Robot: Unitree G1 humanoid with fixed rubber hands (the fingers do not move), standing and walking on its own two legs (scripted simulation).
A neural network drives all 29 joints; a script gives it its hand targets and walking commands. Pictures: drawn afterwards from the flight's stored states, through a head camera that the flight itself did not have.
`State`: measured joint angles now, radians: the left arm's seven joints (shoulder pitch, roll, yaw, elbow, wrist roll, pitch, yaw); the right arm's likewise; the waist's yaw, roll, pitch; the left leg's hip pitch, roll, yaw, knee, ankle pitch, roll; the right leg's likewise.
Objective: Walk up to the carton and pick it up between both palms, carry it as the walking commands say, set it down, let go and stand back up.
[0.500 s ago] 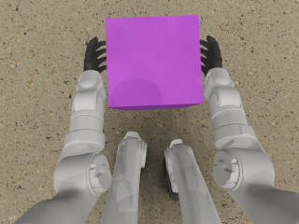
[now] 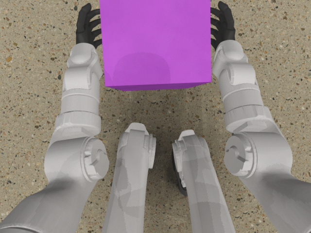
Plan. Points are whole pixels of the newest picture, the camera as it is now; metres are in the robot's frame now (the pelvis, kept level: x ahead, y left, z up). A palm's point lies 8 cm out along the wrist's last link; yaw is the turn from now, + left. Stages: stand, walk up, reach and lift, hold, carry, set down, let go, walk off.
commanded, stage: set down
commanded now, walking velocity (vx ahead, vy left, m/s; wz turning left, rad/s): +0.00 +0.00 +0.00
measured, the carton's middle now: (155, 48) +0.51 +0.06 -0.19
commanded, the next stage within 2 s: none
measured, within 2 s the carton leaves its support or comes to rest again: rests again in 1.44 s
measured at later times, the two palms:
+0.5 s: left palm (97, 47) +0.51 +0.21 -0.20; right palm (210, 46) +0.53 -0.09 -0.20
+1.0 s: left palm (99, 49) +0.51 +0.22 -0.23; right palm (206, 49) +0.54 -0.08 -0.23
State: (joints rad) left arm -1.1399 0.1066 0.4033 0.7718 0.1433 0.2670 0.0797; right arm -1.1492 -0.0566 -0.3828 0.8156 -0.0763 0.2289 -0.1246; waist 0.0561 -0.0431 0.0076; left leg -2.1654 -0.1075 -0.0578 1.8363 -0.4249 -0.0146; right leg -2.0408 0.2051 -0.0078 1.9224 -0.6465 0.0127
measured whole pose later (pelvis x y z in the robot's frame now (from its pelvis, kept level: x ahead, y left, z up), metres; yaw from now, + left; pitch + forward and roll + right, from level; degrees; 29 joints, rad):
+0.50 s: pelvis +0.00 +0.00 -0.05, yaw -1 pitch +42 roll -3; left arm -1.27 0.18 0.38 0.84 0.08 0.26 0.09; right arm -1.31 -0.12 -0.31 0.90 -0.03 0.23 -0.16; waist 0.08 -0.04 0.17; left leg -2.29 -0.09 -0.03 2.01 -0.45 -0.01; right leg -2.17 0.23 -0.02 2.10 -0.67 0.03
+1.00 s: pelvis +0.00 +0.00 -0.08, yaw -1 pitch +39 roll +0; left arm -1.31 0.25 0.37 0.92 0.03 0.22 0.06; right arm -1.38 -0.14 -0.22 0.97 0.00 0.22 -0.20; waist 0.09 -0.04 0.26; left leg -2.29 -0.04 0.00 2.10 -0.49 -0.01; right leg -2.20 0.23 -0.03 2.20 -0.69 0.00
